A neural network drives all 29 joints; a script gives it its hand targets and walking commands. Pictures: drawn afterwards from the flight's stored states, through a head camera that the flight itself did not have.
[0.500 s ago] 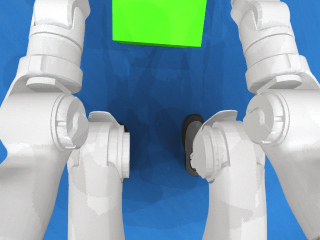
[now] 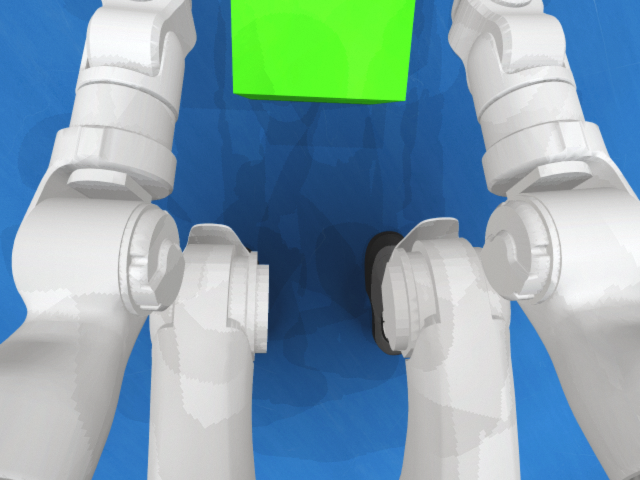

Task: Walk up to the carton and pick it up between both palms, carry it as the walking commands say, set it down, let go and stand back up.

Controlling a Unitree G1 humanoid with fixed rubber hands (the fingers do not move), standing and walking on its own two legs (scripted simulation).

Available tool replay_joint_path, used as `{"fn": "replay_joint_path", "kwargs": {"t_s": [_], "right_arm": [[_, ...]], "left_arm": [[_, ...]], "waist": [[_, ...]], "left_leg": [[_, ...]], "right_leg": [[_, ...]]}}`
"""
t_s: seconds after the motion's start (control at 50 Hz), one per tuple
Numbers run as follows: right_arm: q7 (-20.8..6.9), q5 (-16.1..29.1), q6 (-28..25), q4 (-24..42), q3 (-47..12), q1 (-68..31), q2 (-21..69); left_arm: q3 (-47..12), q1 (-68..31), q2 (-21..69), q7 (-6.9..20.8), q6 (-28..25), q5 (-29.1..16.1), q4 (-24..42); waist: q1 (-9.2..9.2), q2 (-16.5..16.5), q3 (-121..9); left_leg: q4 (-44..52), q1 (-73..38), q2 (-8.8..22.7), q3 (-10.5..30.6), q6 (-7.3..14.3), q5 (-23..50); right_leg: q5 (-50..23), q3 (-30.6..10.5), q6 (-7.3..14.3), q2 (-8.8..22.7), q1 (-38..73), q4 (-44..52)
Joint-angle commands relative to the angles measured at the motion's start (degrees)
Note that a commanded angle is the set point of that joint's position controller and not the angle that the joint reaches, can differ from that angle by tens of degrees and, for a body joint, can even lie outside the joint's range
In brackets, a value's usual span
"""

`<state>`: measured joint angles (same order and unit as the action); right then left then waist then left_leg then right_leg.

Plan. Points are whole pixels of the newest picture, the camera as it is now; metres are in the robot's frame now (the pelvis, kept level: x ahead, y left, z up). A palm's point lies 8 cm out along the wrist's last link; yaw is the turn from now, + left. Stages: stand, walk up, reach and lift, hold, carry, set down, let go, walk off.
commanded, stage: reach and lift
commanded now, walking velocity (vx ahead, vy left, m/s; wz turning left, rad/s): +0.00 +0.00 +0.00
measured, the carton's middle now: out of the picture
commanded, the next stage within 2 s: none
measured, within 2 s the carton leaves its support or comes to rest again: leaves its support in 0.02 s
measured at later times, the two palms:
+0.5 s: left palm out of the picture +0.56 +0.12 -0.12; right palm out of the picture +0.54 -0.13 -0.12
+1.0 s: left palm out of the picture +0.54 +0.12 -0.05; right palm out of the picture +0.53 -0.13 -0.05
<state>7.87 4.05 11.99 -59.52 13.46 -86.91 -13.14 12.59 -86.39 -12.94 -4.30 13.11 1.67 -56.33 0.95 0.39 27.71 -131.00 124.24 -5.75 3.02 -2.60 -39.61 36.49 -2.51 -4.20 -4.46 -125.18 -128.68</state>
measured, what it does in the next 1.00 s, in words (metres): rises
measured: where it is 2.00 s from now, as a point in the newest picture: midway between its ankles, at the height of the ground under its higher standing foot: (314, 318)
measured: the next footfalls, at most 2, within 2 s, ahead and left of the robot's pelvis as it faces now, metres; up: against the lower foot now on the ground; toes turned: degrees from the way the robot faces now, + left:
none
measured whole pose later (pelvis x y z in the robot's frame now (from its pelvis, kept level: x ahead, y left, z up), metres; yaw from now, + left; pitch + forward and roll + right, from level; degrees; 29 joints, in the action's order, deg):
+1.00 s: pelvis -0.01 -0.01 +0.06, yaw +1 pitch +42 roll +0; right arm 14.6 -9.4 18.5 -44.0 25.5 -75.7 -0.7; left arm 21.6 -78.0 -3.6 -10.4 18.9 11.8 -47.8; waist 1.2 -0.4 7.9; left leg -115.9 123.2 -7.9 4.7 -4.3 -34.2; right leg 32.0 -4.8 -5.2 -7.4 -124.0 -114.4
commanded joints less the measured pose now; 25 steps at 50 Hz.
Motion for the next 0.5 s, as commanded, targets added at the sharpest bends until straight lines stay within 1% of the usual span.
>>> {"fn": "replay_joint_path", "kwargs": {"t_s": [0.0, 0.1, 0.2, 0.28, 0.36, 0.48], "right_arm": [[-14.55, 4.97, -3.18, 15.61, -16.11, -37.02, 55.63], [-13.88, 3.40, -1.73, 16.85, -15.47, -39.71, 55.61], [-14.00, 0.97, -0.07, 17.69, -14.66, -40.81, 56.01], [-14.30, -0.37, 1.07, 19.45, -14.72, -41.35, 57.21], [-14.64, -1.09, 2.15, 20.56, -15.11, -41.01, 59.22], [-15.20, -2.52, 3.15, 18.91, -14.55, -37.47, 62.05]], "left_arm": [[-18.24, -35.03, 54.30, 14.12, -2.13, -6.39, 10.87], [-18.21, -38.10, 55.20, 13.22, -1.06, -5.99, 11.34], [-16.04, -36.43, 57.37, 13.19, 0.57, -4.30, 7.89], [-14.93, -34.88, 59.59, 13.34, 1.76, -3.32, 6.52], [-14.92, -34.75, 61.09, 13.28, 2.47, -2.87, 7.55], [-14.87, -33.78, 62.09, 13.12, 2.48, -1.63, 8.81]], "waist": [[0.65, -2.63, -77.46], [1.51, -3.18, -81.80], [2.25, -2.81, -82.28], [2.70, -2.63, -84.82], [2.66, -2.57, -87.90], [1.98, -2.75, -87.38]], "left_leg": [[10.74, -32.02, -3.05, -5.07, 2.57, 31.27], [12.15, -34.34, -3.25, -5.84, 2.32, 28.69], [13.93, -34.55, -3.50, -6.42, 2.26, 25.79], [15.18, -35.52, -3.77, -6.60, 2.10, 25.75], [16.30, -36.48, -4.03, -6.71, 1.91, 26.66], [17.73, -35.60, -4.26, -6.75, 1.69, 27.35]], "right_leg": [[-32.44, 6.38, 3.37, -4.11, 37.21, 6.88], [-29.17, 7.08, 2.88, -3.98, 38.06, 8.81], [-25.49, 7.96, 2.49, -3.96, 37.37, 11.05], [-24.96, 8.57, 2.29, -4.14, 37.55, 12.49], [-25.68, 8.90, 2.09, -4.38, 37.79, 13.62], [-26.38, 8.76, 1.82, -4.77, 36.16, 14.87]]}}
